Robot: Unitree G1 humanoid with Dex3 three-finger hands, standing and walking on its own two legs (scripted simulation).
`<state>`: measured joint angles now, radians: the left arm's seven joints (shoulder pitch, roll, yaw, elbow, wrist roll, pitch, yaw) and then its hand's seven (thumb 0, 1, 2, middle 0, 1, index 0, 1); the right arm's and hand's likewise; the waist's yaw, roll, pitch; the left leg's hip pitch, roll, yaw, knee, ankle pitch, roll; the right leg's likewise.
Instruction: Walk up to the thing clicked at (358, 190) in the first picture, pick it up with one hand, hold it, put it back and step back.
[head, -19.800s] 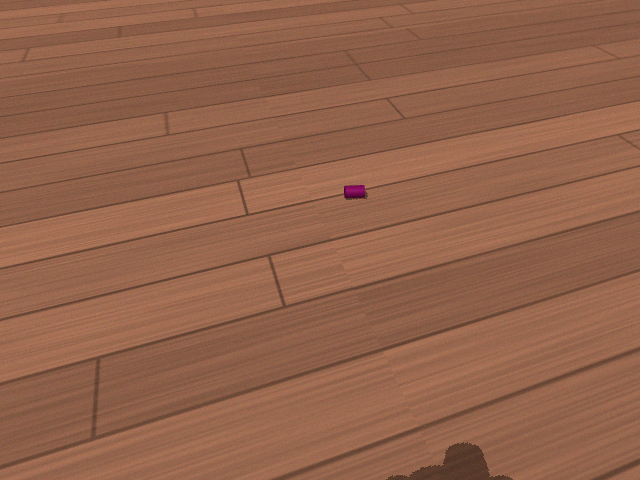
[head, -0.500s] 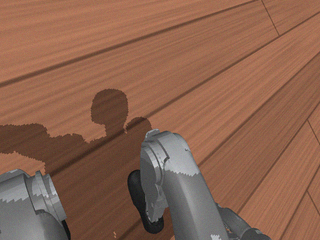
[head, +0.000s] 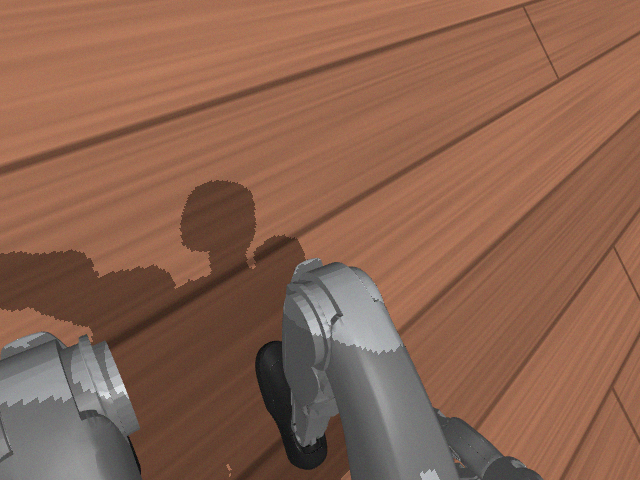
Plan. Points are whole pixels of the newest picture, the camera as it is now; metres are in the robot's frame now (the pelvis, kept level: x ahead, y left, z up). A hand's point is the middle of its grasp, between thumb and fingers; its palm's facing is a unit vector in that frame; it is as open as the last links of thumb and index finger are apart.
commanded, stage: close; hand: left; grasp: from above
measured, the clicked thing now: out of the picture +0.43 +0.38 -0.26
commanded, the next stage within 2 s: settle in 0.84 s
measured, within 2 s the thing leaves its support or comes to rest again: leaves its support in 1.26 s
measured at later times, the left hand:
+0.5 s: hand out of the picture +0.42 +0.37 -0.23, palm faces -0.45 -0.14 -0.88, open 8.7 cm
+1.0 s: hand out of the picture +0.42 +0.37 -0.23, palm faces -0.44 -0.13 -0.89, open 8.5 cm
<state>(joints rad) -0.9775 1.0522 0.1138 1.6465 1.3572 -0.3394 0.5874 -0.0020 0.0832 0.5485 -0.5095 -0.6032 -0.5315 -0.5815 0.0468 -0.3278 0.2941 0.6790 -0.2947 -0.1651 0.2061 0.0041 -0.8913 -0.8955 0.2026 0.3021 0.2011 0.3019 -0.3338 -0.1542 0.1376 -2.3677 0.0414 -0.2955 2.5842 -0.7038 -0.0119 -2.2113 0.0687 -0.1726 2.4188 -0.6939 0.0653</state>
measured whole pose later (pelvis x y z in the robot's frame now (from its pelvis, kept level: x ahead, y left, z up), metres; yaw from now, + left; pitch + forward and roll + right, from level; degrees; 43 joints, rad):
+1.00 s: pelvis +0.00 +0.00 +0.00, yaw +0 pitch +26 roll -14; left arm -0.98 1.08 0.13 1.64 1.34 -0.34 0.54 0.00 0.29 0.21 -0.80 -0.28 -0.85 -0.25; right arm 0.06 -0.33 0.29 0.66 -0.29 -0.16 0.20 0.00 -0.90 -0.90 0.20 0.30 0.20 0.30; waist -0.33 -0.15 0.15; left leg -2.37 0.04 -0.29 2.58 -0.70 -0.01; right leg -2.21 0.07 -0.17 2.42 -0.69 0.07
